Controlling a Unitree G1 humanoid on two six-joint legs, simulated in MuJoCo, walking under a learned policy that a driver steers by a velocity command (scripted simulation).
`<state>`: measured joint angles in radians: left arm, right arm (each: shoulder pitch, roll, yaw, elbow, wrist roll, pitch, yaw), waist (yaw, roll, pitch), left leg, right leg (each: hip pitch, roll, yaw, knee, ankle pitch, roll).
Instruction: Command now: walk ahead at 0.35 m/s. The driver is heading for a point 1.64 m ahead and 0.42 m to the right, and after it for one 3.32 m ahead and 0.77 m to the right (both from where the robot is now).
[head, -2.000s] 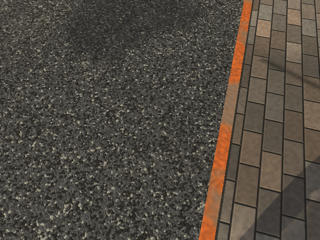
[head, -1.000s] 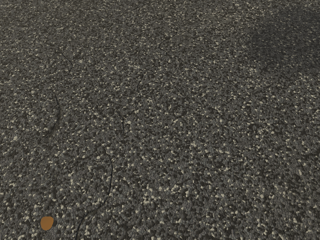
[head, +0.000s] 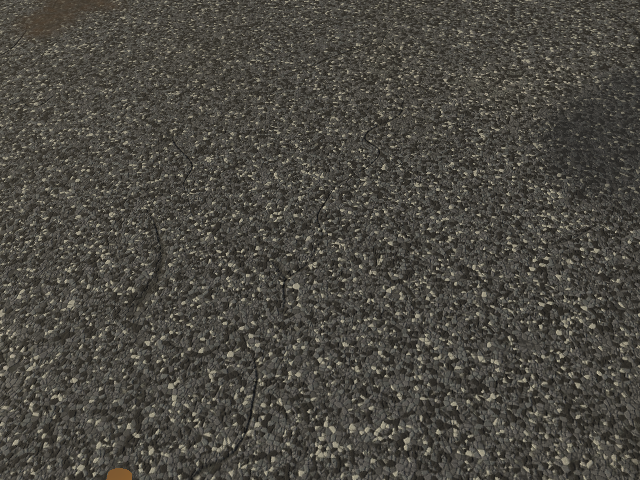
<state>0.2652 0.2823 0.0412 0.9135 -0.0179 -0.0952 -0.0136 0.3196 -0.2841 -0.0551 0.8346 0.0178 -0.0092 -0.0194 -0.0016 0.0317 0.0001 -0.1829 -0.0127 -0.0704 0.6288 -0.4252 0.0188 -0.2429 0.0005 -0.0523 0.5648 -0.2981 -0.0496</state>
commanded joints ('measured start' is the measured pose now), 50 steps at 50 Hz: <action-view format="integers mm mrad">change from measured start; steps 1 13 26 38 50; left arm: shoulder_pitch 212 205 135 -144 190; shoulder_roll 198 127 143 45 305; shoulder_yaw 41 3 15 -1 83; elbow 15 4 -68 -168 -113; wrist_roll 14 17 -35 17 20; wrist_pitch -22 16 -16 11 5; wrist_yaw -9 28 9 16 -12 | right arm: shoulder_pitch -157 -381 -13 -57 159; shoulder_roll -102 -4 -119 -140 9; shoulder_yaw -18 10 -33 -28 28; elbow -153 -196 -69 3 27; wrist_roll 21 3 -3 -7 -18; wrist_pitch -60 -81 -82 -103 -70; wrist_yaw -3 54 44 26 21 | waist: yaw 91 96 -102 -29 68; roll -214 -115 105 3 -358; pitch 60 121 -160 70 -342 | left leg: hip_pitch -600 -474 443 -37 -397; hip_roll -2 61 347 164 -58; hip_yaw -49 123 -521 -10 84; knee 465 27 -362 -544 519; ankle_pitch -139 467 33 405 -59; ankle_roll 9 -33 286 209 9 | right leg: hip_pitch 361 217 -474 -348 604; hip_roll -408 -170 -19 -139 -385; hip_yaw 732 122 185 82 679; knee -410 -469 792 151 -185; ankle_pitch -280 421 -182 349 20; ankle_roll -237 -109 -6 75 -259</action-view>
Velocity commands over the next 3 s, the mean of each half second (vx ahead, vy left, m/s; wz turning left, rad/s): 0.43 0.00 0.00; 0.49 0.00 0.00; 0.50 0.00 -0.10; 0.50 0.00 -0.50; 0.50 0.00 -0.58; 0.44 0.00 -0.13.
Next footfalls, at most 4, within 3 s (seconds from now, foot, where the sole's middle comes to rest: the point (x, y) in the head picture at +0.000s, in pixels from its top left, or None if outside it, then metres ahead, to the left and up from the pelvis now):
0.46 left None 0.40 0.10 -0.77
0.96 right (417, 407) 0.68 -0.15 -0.77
1.52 left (313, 301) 0.98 0.08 -0.77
2.04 right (431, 241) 1.18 -0.24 -0.77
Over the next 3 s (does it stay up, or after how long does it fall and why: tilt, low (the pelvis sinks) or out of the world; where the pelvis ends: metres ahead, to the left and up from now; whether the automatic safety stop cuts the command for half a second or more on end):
stays up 1.50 -0.35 0.00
